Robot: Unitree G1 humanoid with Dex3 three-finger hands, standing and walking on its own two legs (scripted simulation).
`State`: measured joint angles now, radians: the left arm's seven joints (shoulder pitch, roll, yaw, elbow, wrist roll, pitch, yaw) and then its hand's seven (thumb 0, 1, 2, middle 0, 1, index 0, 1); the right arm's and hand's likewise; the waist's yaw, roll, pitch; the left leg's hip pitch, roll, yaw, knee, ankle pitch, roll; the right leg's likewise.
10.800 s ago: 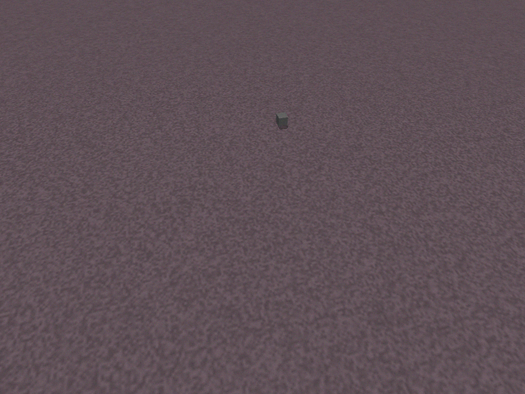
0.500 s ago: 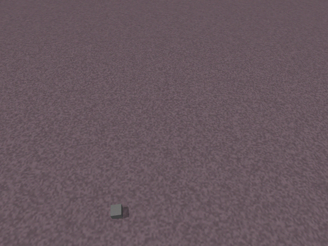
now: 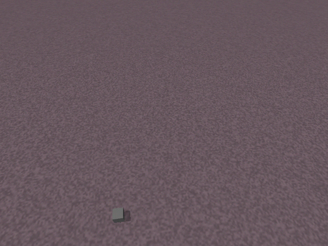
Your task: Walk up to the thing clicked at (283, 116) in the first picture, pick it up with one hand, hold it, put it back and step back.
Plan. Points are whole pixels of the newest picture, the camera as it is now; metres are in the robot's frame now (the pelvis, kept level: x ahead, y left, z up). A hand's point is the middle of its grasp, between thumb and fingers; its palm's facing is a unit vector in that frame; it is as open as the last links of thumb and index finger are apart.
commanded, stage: walk up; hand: left
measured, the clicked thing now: (118, 215) +0.43 +0.27 -0.75
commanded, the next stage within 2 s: stand in 0.50 s
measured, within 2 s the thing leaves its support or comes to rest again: neither
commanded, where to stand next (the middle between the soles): +0.08 -0.03 m, yaw +2 degrees
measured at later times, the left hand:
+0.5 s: hand out of the picture +0.07 +0.25 -0.16, palm faces -0.01 -0.95 -0.33, open 7.4 cm
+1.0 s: hand out of the picture +0.08 +0.25 -0.16, palm faces -0.03 -0.94 -0.34, open 7.4 cm
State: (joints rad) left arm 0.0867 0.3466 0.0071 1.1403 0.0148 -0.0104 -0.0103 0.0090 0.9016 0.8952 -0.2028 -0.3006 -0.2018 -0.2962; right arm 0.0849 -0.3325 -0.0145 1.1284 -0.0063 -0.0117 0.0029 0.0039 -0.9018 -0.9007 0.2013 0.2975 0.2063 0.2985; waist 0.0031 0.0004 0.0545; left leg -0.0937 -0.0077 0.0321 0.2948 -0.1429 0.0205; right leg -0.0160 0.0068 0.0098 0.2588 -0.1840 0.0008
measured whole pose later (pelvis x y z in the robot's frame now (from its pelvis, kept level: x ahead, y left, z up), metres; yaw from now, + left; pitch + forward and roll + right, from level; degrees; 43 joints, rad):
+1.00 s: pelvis +0.01 +0.00 +0.00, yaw +1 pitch -2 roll +0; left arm 0.12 0.35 -0.01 1.12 0.01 -0.02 0.00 0.01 0.90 0.90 -0.20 -0.30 -0.20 -0.30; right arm 0.10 -0.35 0.00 1.13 0.00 -0.01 0.00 0.00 -0.90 -0.90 0.20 0.30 0.21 0.30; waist 0.00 0.00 0.05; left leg -0.12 -0.02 0.02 0.30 -0.16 0.02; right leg -0.03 0.00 0.00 0.26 -0.20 0.00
